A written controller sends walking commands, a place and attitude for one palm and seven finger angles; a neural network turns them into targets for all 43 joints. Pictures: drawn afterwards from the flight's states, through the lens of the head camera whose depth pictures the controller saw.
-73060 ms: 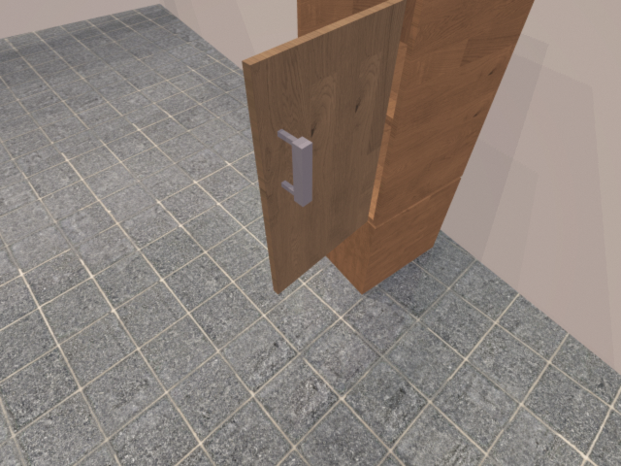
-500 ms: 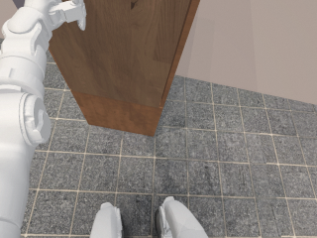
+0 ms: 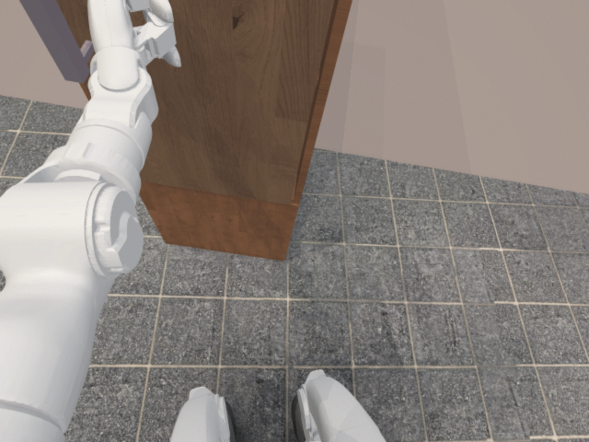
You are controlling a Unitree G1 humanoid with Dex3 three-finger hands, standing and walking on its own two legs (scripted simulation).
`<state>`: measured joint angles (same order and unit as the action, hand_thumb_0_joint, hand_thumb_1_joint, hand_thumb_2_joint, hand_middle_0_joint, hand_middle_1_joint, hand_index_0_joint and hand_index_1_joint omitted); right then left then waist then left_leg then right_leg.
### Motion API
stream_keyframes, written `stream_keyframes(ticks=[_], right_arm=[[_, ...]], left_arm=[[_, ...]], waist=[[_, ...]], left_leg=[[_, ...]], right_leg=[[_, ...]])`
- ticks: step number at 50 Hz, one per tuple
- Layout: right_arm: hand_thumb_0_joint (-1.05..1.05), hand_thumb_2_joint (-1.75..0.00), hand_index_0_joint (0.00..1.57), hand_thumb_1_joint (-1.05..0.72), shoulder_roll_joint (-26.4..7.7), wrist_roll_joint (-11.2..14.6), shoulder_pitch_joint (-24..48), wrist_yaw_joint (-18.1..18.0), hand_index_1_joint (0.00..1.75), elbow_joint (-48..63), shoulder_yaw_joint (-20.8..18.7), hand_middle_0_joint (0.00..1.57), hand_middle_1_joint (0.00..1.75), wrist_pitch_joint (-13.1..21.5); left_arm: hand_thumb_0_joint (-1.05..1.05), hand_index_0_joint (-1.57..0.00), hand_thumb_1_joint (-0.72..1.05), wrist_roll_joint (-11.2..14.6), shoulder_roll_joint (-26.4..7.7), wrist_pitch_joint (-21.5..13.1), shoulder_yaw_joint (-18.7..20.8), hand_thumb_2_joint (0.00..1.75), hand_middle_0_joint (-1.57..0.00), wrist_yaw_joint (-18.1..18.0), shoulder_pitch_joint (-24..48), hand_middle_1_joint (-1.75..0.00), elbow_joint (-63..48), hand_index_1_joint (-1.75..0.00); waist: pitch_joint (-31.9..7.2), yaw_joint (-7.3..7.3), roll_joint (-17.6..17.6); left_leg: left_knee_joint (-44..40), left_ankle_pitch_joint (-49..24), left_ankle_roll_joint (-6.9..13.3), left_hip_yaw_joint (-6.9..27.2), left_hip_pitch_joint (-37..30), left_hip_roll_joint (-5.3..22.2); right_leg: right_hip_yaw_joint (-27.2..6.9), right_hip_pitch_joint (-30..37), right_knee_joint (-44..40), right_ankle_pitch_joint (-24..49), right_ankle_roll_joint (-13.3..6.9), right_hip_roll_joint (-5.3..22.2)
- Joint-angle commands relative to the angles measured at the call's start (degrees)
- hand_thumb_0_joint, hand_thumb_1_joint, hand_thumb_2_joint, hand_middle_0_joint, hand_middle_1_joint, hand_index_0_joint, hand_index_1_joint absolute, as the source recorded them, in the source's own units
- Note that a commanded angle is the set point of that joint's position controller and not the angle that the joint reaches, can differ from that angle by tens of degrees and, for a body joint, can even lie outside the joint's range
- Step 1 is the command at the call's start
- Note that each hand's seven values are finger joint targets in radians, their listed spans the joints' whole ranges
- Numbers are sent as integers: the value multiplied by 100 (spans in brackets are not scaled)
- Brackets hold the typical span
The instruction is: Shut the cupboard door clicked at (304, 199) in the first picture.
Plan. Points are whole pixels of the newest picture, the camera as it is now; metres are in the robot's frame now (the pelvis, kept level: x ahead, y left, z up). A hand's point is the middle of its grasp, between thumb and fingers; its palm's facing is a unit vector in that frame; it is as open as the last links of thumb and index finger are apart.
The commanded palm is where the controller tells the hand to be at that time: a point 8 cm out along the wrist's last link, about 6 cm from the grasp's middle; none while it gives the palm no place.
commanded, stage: pull the fist back off the door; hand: left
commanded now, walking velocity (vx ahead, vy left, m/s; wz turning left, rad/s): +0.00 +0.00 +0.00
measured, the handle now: (62, 19) +0.64 +0.17 +0.14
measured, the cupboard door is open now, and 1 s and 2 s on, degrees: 0 0 0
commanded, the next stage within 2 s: draw the hand back to the body in 0.44 s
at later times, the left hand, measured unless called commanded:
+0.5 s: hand (186, 65) +0.55 +0.03 +0.14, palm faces +0.04 -1.00 -0.02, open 3.1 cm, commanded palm +0.52 +0.09 +0.14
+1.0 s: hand (101, 130) +0.43 +0.11 +0.18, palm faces +0.05 -1.00 -0.02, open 3.1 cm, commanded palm +0.39 +0.16 +0.19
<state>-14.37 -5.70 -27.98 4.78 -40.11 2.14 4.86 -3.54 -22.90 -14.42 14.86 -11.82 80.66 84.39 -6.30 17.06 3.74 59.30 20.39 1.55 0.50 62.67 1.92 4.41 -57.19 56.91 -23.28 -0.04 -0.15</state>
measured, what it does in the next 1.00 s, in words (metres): rises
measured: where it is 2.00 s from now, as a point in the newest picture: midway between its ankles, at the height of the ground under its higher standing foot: outside the picture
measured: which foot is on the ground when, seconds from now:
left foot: down 0.00-1.00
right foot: down 0.00-1.00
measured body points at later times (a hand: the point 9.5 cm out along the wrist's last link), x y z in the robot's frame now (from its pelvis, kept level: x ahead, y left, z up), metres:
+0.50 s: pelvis +0.06 -0.02 +0.04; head +0.14 -0.03 +0.48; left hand +0.54 +0.09 +0.14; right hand +0.06 -0.27 -0.09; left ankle +0.06 +0.10 -0.66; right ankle +0.03 -0.13 -0.66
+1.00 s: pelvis +0.06 -0.03 +0.06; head +0.07 -0.06 +0.51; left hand +0.42 +0.16 +0.18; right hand +0.19 -0.28 -0.05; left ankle +0.06 +0.10 -0.66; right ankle +0.03 -0.13 -0.66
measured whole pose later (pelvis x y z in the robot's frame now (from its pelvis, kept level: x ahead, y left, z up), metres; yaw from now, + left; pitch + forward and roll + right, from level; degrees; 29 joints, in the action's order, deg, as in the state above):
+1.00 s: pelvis +0.06 -0.03 +0.06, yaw +0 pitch +5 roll +0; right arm -15.3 2.5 -15.3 -1.2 -35.1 -0.2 -1.0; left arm 10.4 -10.0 -10.0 7.9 3.2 19.8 28.0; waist -5.0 0.9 3.0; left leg 38.2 18.6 -0.9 -1.3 24.7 1.9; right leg 2.5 -21.6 39.0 -22.5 -1.9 -0.7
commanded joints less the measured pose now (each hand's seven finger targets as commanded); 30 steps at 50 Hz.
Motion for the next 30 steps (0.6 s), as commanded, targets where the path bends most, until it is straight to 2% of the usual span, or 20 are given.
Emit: stream_keyframes(ticks=[1, 3, 4, 5, 8, 9, 10, 12, 15, 16, 18, 19, 20, 21, 22, 23, 24, 26, 28, 30], right_arm=[[0, -90, 20, -90, -1201, 75, -1126, -62, 30, 263, -460, 20, 30, 85], [0, -90, 20, -90, -1203, 81, -1127, -49, 30, 264, -477, 20, 30, 55], [0, -90, 20, -90, -1200, 95, -1139, -41, 30, 279, -496, 20, 30, 29], [0, -90, 20, -90, -1195, 96, -1156, -41, 30, 302, -506, 20, 30, -2], [0, -90, 20, -90, -1153, 140, -1128, -38, 30, 363, -578, 20, 30, -118], [0, -90, 20, -90, -1116, 157, -1096, -29, 30, 403, -596, 20, 30, -155], [0, -90, 20, -90, -1094, 166, -1052, -29, 30, 423, -612, 20, 30, -184], [0, -90, 20, -90, -1070, 196, -1034, -58, 30, 431, -638, 20, 30, -252], [0, -90, 20, -90, -1002, 228, -841, -72, 30, 511, -679, 20, 30, -280], [0, -90, 20, -90, -952, 238, -768, -71, 30, 541, -685, 20, 30, -290], [0, -90, 20, -90, -918, 280, -677, -75, 30, 578, -708, 20, 30, -315], [0, -90, 20, -90, -876, 291, -615, -75, 30, 575, -701, 20, 30, -340], [0, -90, 20, -90, -872, 312, -582, -86, 30, 538, -704, 20, 30, -359], [0, -90, 20, -90, -867, 319, -562, -100, 30, 531, -715, 20, 30, -392], [0, -90, 20, -90, -878, 339, -557, -133, 30, 545, -706, 20, 30, -420], [0, -90, 20, -90, -855, 359, -470, -153, 30, 544, -691, 20, 30, -432], [0, -90, 20, -90, -814, 358, -403, -160, 30, 566, -692, 20, 30, -439], [0, -90, 20, -90, -794, 370, -316, -190, 30, 593, -676, 20, 30, -456], [0, -90, 20, -90, -763, 400, -223, -219, 30, 599, -649, 20, 30, -460], [0, -90, 20, -90, -757, 429, -97, -214, 30, 777, -654, 20, 30, -464]], left_arm=[[0, -130, 90, 134, -400, -568, 15, 90, -130, 83, 2775, -150, -1376, -150], [0, -130, 90, 105, -508, -688, 89, 90, -130, 58, 2607, -150, -1539, -150], [0, -130, 90, 107, -516, -689, 133, 90, -130, 68, 2310, -150, -1474, -150], [0, -130, 90, 114, -595, -725, 190, 90, -130, 80, 2200, -150, -1636, -150], [0, -130, 90, 141, -416, -808, 141, 90, -130, 142, 1719, -150, -2057, -150], [0, -130, 90, 190, -192, -799, 27, 90, -130, 173, 1403, -150, -2148, -150], [0, -130, 90, 265, -24, -833, -66, 90, -130, 194, 1426, -150, -2405, -150], [0, -130, 90, 383, -25, -880, 27, 90, -130, 193, 1174, -150, -2615, -150], [0, -130, 90, 481, 56, -1102, 58, 90, -130, 150, 916, -150, -3435, -150], [0, -130, 90, 472, 177, -1154, -24, 90, -130, 150, 667, -150, -3606, -150], [0, -130, 90, 476, 386, -1200, -149, 90, -130, 135, 140, -150, -3964, -150], [0, -130, 90, 469, 575, -1144, -316, 90, -130, 142, -63, -150, -3955, -150], [0, -130, 90, 471, 572, -1103, -318, 90, -130, 129, 11, -150, -3960, -150], [0, -130, 90, 463, 569, -1014, -303, 90, -130, 127, -227, -150, -3790, -150], [0, -130, 90, 472, 482, -955, -239, 90, -130, 128, -281, -150, -3747, -150], [0, -130, 90, 493, 487, -943, -240, 90, -130, 136, -122, -150, -3793, -150], [0, -130, 90, 517, 553, -911, -252, 90, -130, 156, -293, -150, -3767, -150], [0, -130, 90, 583, 512, -911, -181, 90, -130, 216, -460, -150, -3727, -150], [0, -130, 90, 595, 516, -990, -228, 90, -130, 307, -348, -150, -3805, -150], [0, -130, 90, 659, 360, -1008, -19, 90, -130, 463, -1201, -150, -4021, -150]], waist=[[-2338, 234, 228], [-2415, 148, 333], [-2396, 79, 119], [-2486, 12, 95], [-2787, -193, 301], [-2820, -298, 284], [-2853, -278, 283], [-2795, -372, 170], [-3051, -534, 184], [-3030, -627, 226], [-3068, -700, 158], [-2891, -691, 66], [-2708, -630, -82], [-2531, -664, -331], [-2391, -678, -366], [-2351, -646, -457], [-2321, -740, -361], [-2318, -778, -639], [-2349, -751, -543], [-2602, -1080, -550]], left_leg=[[-965, 472, 1, 592, -2766, -63], [-978, 288, 2, 527, -2858, -68], [-990, 225, 13, 476, -2785, -80], [-1003, 19, 22, 410, -2785, -92], [-1042, -619, -15, 336, -3278, -74], [-1076, -802, -34, 294, -3387, -85], [-1079, -959, -40, 283, -3536, -72], [-1123, -1208, -40, 206, -3639, -81], [-1145, -1637, -45, 107, -3914, -113], [-1159, -1792, -53, 61, -3978, -135], [-1150, -2274, -53, 41, -4229, -128], [-1166, -2321, -49, 6, -4184, -132], [-1184, -2276, -31, -21, -4104, -140], [-1221, -2148, -11, -66, -3946, -167], [-1271, -2138, -2, -97, -3915, -180], [-1296, -2096, 13, -124, -3865, -202], [-1309, -2103, 8, -159, -3857, -235], [-1317, -2195, 28, -182, -3789, -260], [-1288, -2253, 41, -220, -3833, -288], [-1357, -2353, 35, -266, -3873, -324]], right_leg=[[-116, 267, -1096, 27, -69, -260], [-124, 365, -1104, 147, -74, -253], [-135, 541, -1151, 175, -69, -263], [-147, 760, -1172, 302, -67, -267], [-129, 1032, -1201, 735, -97, -289], [-116, 1168, -1232, 871, -109, -310], [-105, 1212, -1250, 1009, -101, -321], [-116, 1494, -1309, 1273, -102, -341], [-149, 1886, -1308, 1814, -86, -351], [-155, 2026, -1304, 2009, -96, -361], [-151, 2160, -1283, 2477, -93, -364], [-149, 2228, -1302, 2612, -80, -365], [-174, 2264, -1349, 2696, -52, -353], [-201, 2407, -1405, 2763, -36, -353], [-227, 2499, -1434, 2829, -37, -342], [-263, 2553, -1459, 2942, -5, -317], [-282, 2663, -1465, 3046, -16, -311], [-319, 2900, -1463, 3357, -1, -289], [-382, 2942, -1445, 3564, 29, -236], [-405, 3347, -1424, 3826, 6, -222]])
